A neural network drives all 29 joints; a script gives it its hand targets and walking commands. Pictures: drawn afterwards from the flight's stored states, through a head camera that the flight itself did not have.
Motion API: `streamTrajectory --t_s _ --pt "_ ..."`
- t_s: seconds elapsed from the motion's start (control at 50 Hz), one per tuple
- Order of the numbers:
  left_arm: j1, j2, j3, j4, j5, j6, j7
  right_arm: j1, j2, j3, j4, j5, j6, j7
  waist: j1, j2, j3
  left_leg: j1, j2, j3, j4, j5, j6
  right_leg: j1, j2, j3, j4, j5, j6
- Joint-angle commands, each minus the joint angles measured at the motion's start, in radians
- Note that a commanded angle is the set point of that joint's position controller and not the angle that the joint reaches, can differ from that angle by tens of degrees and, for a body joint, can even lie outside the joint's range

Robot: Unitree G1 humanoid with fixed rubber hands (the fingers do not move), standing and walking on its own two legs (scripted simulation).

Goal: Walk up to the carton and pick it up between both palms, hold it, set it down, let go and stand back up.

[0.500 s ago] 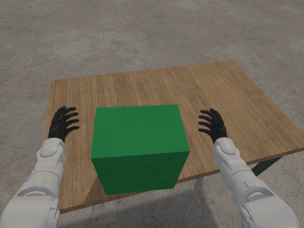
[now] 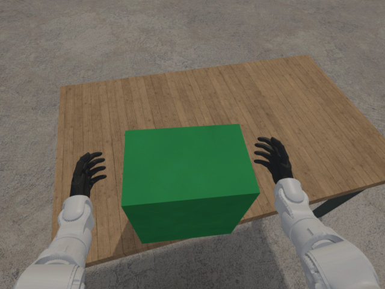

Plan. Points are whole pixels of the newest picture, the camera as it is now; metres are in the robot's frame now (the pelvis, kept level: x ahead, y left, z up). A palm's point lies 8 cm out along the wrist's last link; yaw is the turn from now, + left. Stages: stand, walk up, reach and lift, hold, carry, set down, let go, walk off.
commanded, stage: reach and lift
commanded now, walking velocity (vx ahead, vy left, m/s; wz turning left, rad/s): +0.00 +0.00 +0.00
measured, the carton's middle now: (185, 189) +0.36 +0.03 -0.06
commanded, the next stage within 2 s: none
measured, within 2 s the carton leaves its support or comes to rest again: neither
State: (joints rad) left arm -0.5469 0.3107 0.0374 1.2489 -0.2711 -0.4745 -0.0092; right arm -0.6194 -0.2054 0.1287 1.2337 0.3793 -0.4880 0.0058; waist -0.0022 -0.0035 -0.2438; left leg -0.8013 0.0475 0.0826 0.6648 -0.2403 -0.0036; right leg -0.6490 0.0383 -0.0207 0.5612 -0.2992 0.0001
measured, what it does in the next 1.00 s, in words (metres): stands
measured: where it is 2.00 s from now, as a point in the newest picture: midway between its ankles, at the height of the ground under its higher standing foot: outside the picture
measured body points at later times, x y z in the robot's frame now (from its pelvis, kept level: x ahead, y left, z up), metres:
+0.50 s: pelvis +0.00 +0.00 -0.01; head +0.09 +0.02 +0.43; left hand +0.40 +0.21 -0.02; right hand +0.41 -0.14 +0.00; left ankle +0.02 +0.08 -0.72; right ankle -0.04 -0.13 -0.72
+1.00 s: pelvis -0.01 +0.00 -0.01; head +0.08 +0.04 +0.43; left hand +0.39 +0.21 -0.02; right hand +0.39 -0.13 -0.01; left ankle +0.02 +0.08 -0.72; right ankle -0.04 -0.13 -0.72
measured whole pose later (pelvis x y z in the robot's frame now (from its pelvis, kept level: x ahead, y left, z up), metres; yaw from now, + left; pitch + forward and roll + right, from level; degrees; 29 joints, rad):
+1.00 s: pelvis -0.01 +0.00 -0.01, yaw -1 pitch +24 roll -4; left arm -0.69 0.20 0.08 1.33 -0.13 -0.55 0.03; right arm -0.70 -0.05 0.01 1.33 0.19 -0.56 -0.09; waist 0.00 0.00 -0.26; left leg -0.88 0.05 0.05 0.73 -0.27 0.04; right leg -0.73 0.05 -0.02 0.62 -0.31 0.00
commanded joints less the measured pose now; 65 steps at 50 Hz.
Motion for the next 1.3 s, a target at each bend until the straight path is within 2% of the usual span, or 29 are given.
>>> streamTrajectory --t_s 0.0,0.02,0.1,0.16,0.24,0.26,0.3,0.34,0.38,0.4,0.42,0.52,0.54,0.58,0.6,0.68,0.72,0.74,0.76,0.82,0.84,0.88,0.94,1.06,1.08,1.14,1.16,1.22,1.28 --pt "-0.429 0.135 0.009 -0.141 0.003 -0.101 -0.023 -0.361 -0.107 -0.001 -0.151 -0.015 -0.05 -0.026 0.067 0.063 -0.553 0.503 -0.019 -0.1 0.118 0.573 -0.064 -0.093 -0.023 0.015 0.028 0.321 0.033" --pt "-0.443 0.123 0.005 -0.168 0.014 -0.117 -0.026 -0.361 -0.095 0.008 -0.146 -0.009 -0.048 -0.024 0.067 0.088 -0.562 0.496 -0.021 -0.095 0.106 0.559 -0.064 -0.078 -0.025 0.007 0.034 0.304 0.032" --pt "-0.496 0.029 -0.021 0.038 0.022 -0.098 -0.056 -0.436 -0.001 -0.011 -0.082 -0.038 -0.016 -0.032 0.047 0.015 -0.408 0.429 -0.005 -0.102 0.072 0.344 -0.026 -0.148 -0.03 -0.006 0.014 0.096 0.023" --pt "-0.515 0.011 -0.02 0.111 0.03 -0.091 -0.056 -0.451 0.051 -0.015 -0.092 -0.062 -0.003 -0.038 0.067 -0.011 -0.329 0.395 0.002 -0.105 0.052 0.225 -0.007 -0.186 -0.033 -0.002 0.017 -0.018 0.016" --pt "-0.587 0.016 -0.009 0.202 0.072 -0.082 -0.034 -0.544 0.015 -0.065 -0.042 -0.09 -0.015 -0.049 0.077 0.025 -0.387 0.405 0.01 -0.111 0.059 0.222 -0.018 -0.219 -0.035 -0.001 0.036 -0.024 0.013" --pt "-0.567 -0.007 -0.015 0.116 0.087 -0.094 -0.015 -0.528 0.02 -0.068 -0.087 -0.092 -0.033 -0.055 0.088 0.043 -0.476 0.445 0.013 -0.114 0.064 0.272 -0.029 -0.196 -0.026 -0.008 0.042 0.034 0.01" --pt "-0.616 0.002 0.001 0.096 0.099 -0.098 0.0 -0.551 0.012 -0.107 -0.071 -0.123 -0.047 -0.066 0.068 0.07 -0.557 0.456 0.014 -0.114 0.079 0.321 -0.04 -0.189 -0.023 -0.014 0.06 0.084 0.011" --pt "-0.537 0.0 0.038 0.064 0.139 -0.101 0.01 -0.477 0.015 -0.103 -0.081 -0.137 -0.067 -0.085 0.081 0.063 -0.602 0.512 0.016 -0.113 0.088 0.407 -0.052 -0.17 -0.009 -0.021 0.058 0.143 0.013" --pt "-0.565 -0.022 0.054 0.044 0.17 -0.094 0.015 -0.499 0.019 -0.119 -0.044 -0.159 -0.083 -0.095 0.065 0.095 -0.62 0.524 0.013 -0.099 0.118 0.529 -0.063 -0.137 -0.002 -0.021 0.072 0.226 0.015" --pt "-0.592 -0.032 0.05 0.003 0.17 -0.099 0.022 -0.512 -0.01 -0.155 -0.013 -0.177 -0.086 -0.095 0.033 0.122 -0.66 0.55 0.015 -0.111 0.122 0.543 -0.075 -0.168 0.006 -0.029 0.067 0.212 0.003" --pt "-0.535 -0.04 0.073 -0.029 0.167 -0.1 0.022 -0.478 0.03 -0.131 -0.061 -0.163 -0.097 -0.099 0.069 0.093 -0.649 0.542 0.011 -0.101 0.124 0.579 -0.068 -0.133 0.004 -0.022 0.062 0.243 0.013" --pt "-0.507 -0.073 0.115 -0.136 0.235 -0.104 0.022 -0.457 0.063 -0.14 -0.033 -0.193 -0.144 -0.108 0.047 0.167 -0.675 0.639 0.02 -0.105 0.174 0.884 -0.119 -0.112 0.023 -0.023 0.069 0.376 0.023" --pt "-0.463 -0.074 0.135 -0.148 0.244 -0.109 0.022 -0.414 0.07 -0.105 -0.019 -0.18 -0.144 -0.106 0.073 0.142 -0.632 0.613 0.01 -0.103 0.172 0.859 -0.107 -0.084 0.019 -0.02 0.075 0.382 0.027" --pt "-0.42 -0.09 0.131 -0.187 0.25 -0.109 0.021 -0.401 0.057 -0.114 0.001 -0.182 -0.143 -0.102 0.061 0.145 -0.595 0.638 0.014 -0.1 0.145 0.837 -0.108 -0.093 0.022 -0.029 0.055 0.372 0.024" --pt "-0.362 -0.096 0.139 -0.12 0.251 -0.111 0.009 -0.325 0.087 -0.099 0.02 -0.185 -0.143 -0.105 0.07 0.125 -0.577 0.591 -0.003 -0.086 0.154 0.776 -0.089 -0.076 0.011 -0.014 0.053 0.378 0.028" --pt "-0.461 -0.089 0.161 -0.07 0.254 -0.125 -0.007 -0.43 0.142 -0.101 -0.006 -0.206 -0.125 -0.105 0.069 0.05 -0.501 0.478 -0.005 -0.076 0.145 0.624 -0.052 -0.024 -0.002 0.0 0.057 0.358 0.039" --pt "-0.489 -0.115 0.136 -0.08 0.235 -0.132 -0.013 -0.433 0.16 -0.124 -0.012 -0.219 -0.12 -0.111 0.049 0.059 -0.506 0.487 0.0 -0.082 0.132 0.569 -0.055 -0.053 -0.002 -0.002 0.05 0.281 0.026" --pt "-0.491 -0.131 0.13 -0.107 0.233 -0.138 -0.01 -0.422 0.175 -0.122 -0.053 -0.224 -0.131 -0.108 0.063 0.081 -0.546 0.493 -0.003 -0.081 0.131 0.572 -0.058 -0.058 -0.005 -0.007 0.058 0.287 0.024" --pt "-0.528 -0.092 0.153 -0.028 0.242 -0.135 -0.006 -0.495 0.17 -0.127 -0.05 -0.236 -0.119 -0.107 0.073 0.04 -0.505 0.434 -0.004 -0.076 0.136 0.512 -0.041 -0.059 -0.009 0.007 0.051 0.26 0.028" --pt "-0.503 -0.146 0.122 -0.056 0.224 -0.142 -0.009 -0.497 0.228 -0.129 -0.101 -0.253 -0.135 -0.111 0.071 0.033 -0.548 0.444 -0.002 -0.079 0.132 0.505 -0.044 -0.075 -0.001 -0.004 0.052 0.248 0.028" --pt "-0.531 -0.128 0.134 -0.018 0.228 -0.147 -0.008 -0.513 0.223 -0.138 -0.096 -0.265 -0.13 -0.108 0.086 0.044 -0.528 0.411 -0.008 -0.076 0.137 0.473 -0.041 -0.08 -0.008 0.001 0.066 0.207 0.022" --pt "-0.532 -0.165 0.097 -0.088 0.229 -0.155 0.017 -0.506 0.204 -0.163 -0.108 -0.26 -0.142 -0.1 0.069 0.113 -0.589 0.476 -0.006 -0.084 0.129 0.514 -0.073 -0.113 0.003 -0.02 0.066 0.19 0.004" --pt "-0.497 -0.208 0.082 -0.062 0.244 -0.144 0.019 -0.492 0.227 -0.182 -0.06 -0.268 -0.127 -0.092 0.072 0.135 -0.555 0.528 0.011 -0.107 0.115 0.525 -0.089 -0.153 0.003 -0.024 0.052 0.155 -0.005" --pt "-0.52 -0.379 0.057 -0.016 0.306 -0.157 -0.014 -0.495 0.412 -0.191 -0.057 -0.375 -0.129 -0.043 0.062 0.109 -0.529 0.57 0.018 -0.127 0.093 0.545 -0.098 -0.138 -0.001 -0.047 0.035 0.171 -0.008" --pt "-0.648 -0.415 0.055 0.006 0.328 -0.155 -0.027 -0.601 0.457 -0.224 -0.025 -0.419 -0.125 -0.022 0.047 0.128 -0.51 0.533 0.014 -0.12 0.094 0.5 -0.093 -0.147 -0.003 -0.048 0.035 0.119 -0.007" --pt "-0.614 -0.641 0.001 0.003 0.382 -0.175 -0.084 -0.547 0.723 -0.166 -0.064 -0.501 -0.138 0.029 0.073 0.111 -0.508 0.553 0.009 -0.112 0.108 0.549 -0.092 -0.117 -0.009 -0.052 0.045 0.191 -0.012" --pt "-0.62 -0.672 -0.033 0.02 0.375 -0.19 -0.095 -0.533 0.761 -0.147 -0.039 -0.509 -0.141 0.04 0.05 0.111 -0.51 0.573 0.012 -0.108 0.103 0.587 -0.092 -0.091 -0.006 -0.05 0.031 0.225 -0.01" --pt "-0.548 -0.746 -0.074 0.069 0.369 -0.209 -0.106 -0.49 0.851 -0.084 -0.053 -0.506 -0.146 0.053 0.085 0.113 -0.534 0.549 0.004 -0.1 0.113 0.633 -0.077 -0.05 -0.001 -0.026 0.036 0.291 0.001" --pt "-0.583 -0.706 -0.062 0.12 0.368 -0.212 -0.111 -0.507 0.83 -0.1 -0.041 -0.522 -0.128 0.051 0.065 0.087 -0.458 0.484 -0.001 -0.099 0.109 0.507 -0.059 -0.055 -0.006 -0.022 0.032 0.23 0.001"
